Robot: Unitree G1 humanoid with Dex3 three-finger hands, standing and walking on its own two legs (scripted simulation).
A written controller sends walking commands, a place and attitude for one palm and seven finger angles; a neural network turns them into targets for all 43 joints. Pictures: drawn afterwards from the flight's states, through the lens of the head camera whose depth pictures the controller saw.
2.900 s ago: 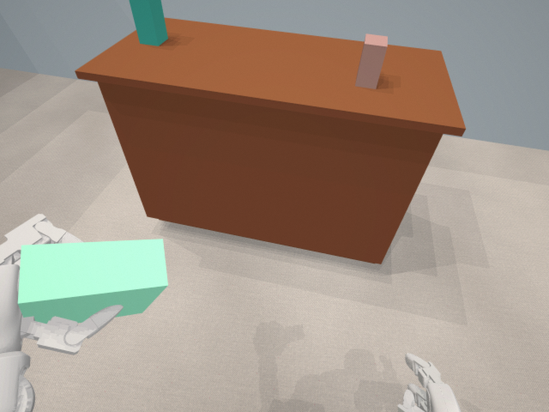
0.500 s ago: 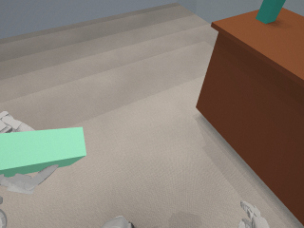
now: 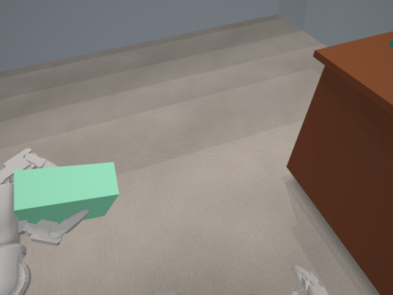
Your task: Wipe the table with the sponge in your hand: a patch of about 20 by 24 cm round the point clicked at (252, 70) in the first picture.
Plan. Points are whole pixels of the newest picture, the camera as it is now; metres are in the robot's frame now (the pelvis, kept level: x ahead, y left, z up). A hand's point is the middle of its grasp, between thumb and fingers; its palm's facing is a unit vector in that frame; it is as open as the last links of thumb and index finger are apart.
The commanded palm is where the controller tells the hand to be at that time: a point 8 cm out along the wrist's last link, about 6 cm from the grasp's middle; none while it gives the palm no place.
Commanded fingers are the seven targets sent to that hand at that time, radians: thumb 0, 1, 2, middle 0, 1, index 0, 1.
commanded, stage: walk to a spot facing it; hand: left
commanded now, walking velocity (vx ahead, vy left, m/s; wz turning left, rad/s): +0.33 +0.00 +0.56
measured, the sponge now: (82, 195) +0.23 +0.21 +0.15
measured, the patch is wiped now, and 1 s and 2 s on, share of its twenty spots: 0.00 0.00 0.00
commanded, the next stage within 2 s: none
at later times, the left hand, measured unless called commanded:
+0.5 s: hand (58, 132) +0.33 +0.27 +0.20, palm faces +0.52 -0.72 -0.45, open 9.2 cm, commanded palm +0.24 +0.30 +0.19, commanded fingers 0.00 0.10 1.30 -1.20 -1.60 -1.20 -1.60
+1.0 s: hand (76, 137) +0.32 +0.23 +0.19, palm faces +0.68 -0.56 -0.47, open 9.2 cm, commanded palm +0.23 +0.25 +0.19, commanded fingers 0.00 0.10 1.30 -1.20 -1.60 -1.20 -1.60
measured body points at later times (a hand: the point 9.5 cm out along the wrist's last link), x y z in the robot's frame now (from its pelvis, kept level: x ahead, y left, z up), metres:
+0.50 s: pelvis +0.14 -0.01 +0.00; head +0.18 +0.02 +0.45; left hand +0.29 +0.30 +0.22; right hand +0.35 -0.18 -0.09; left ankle +0.19 +0.10 -0.72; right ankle +0.15 -0.15 -0.63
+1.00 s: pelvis +0.23 -0.07 +0.02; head +0.27 -0.05 +0.46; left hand +0.28 +0.26 +0.22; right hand +0.52 -0.21 -0.06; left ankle +0.17 +0.05 -0.67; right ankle +0.26 -0.16 -0.72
